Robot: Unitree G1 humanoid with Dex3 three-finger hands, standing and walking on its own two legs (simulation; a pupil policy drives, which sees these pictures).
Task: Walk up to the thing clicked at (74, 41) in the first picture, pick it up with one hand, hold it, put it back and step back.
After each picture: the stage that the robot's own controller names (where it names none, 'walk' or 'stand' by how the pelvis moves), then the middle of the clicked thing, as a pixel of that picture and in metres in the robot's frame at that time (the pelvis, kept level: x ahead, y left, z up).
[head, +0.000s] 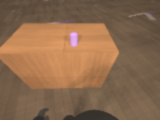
stand; (73, 39) +0.70 +0.18 +0.06
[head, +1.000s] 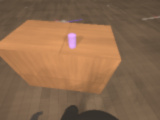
rise first; (72, 41) +0.63 +0.21 +0.08
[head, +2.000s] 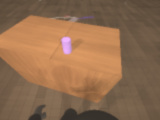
stand; (66, 45) +0.52 +0.21 +0.09
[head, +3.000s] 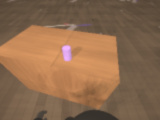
stand; (67, 53) +0.51 +0.21 +0.06
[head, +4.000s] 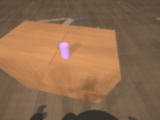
stand; (64, 50) +0.49 +0.22 +0.07
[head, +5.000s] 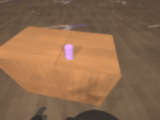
stand; (69, 52) +0.52 +0.20 +0.06
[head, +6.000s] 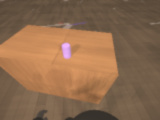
stand; (66, 51) +0.53 +0.21 +0.06
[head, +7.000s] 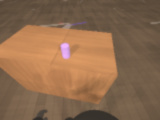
stand; (65, 51) +0.53 +0.22 +0.06
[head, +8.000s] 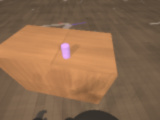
stand; (65, 51) +0.53 +0.22 +0.06
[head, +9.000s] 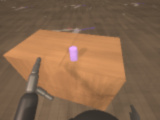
rise first; (73, 53) +0.53 +0.19 +0.06
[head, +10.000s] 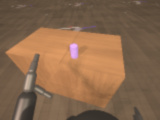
go down; (74, 51) +0.55 +0.20 +0.06
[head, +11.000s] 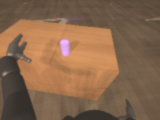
go down; (65, 47) +0.54 +0.18 +0.07
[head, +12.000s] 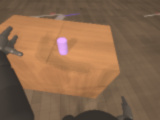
go down; (62, 46) +0.53 +0.19 +0.08
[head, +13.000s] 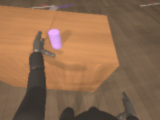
close in; (55, 39) +0.53 +0.20 +0.12
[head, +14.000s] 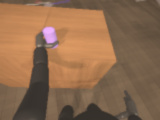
lift; (51, 38) +0.53 +0.20 +0.12
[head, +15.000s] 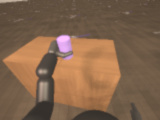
lift; (65, 48) +0.34 +0.15 +0.29
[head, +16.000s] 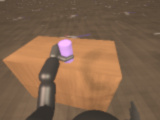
hold; (66, 51) +0.33 +0.15 +0.27
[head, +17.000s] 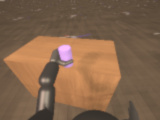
hold; (66, 56) +0.33 +0.16 +0.24
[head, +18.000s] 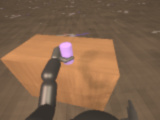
crouch; (67, 53) +0.36 +0.15 +0.23
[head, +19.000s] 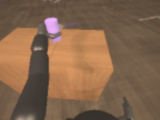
crouch; (53, 30) +0.49 +0.20 +0.28
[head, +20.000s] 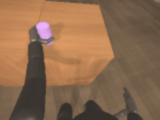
lower; (45, 34) +0.54 +0.21 +0.13
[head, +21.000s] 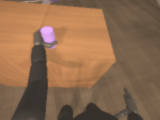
lower; (49, 38) +0.52 +0.21 +0.12
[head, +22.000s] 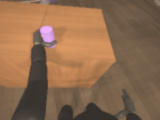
lower; (48, 37) +0.53 +0.21 +0.12
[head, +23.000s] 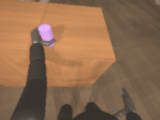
lower; (47, 36) +0.53 +0.21 +0.12
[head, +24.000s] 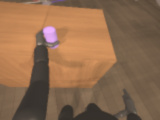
loosen; (51, 38) +0.52 +0.20 +0.12
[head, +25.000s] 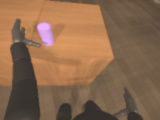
rise; (46, 35) +0.53 +0.20 +0.13
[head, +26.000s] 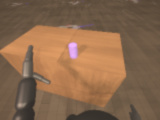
sink last; (73, 50) +0.52 +0.19 +0.09
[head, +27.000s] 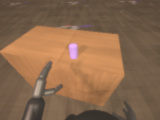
stand; (73, 51) +0.53 +0.19 +0.07
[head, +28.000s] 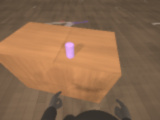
stand; (70, 50) +0.52 +0.19 +0.07
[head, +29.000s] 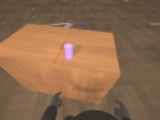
stand; (68, 51) +0.52 +0.19 +0.06
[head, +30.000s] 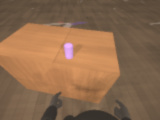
stand; (68, 51) +0.52 +0.19 +0.06
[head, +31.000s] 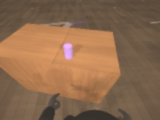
stand; (68, 51) +0.51 +0.19 +0.07
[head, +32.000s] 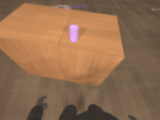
walk; (73, 33) +0.63 +0.16 +0.07
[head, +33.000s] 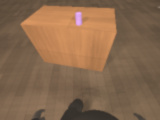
walk; (78, 18) +0.97 +0.21 +0.08
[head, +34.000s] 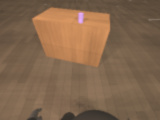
stand; (80, 18) +1.22 +0.18 +0.08
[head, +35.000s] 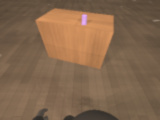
stand; (84, 20) +1.19 +0.14 +0.06
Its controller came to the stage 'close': yes
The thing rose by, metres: 0.22
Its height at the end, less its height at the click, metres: +0.00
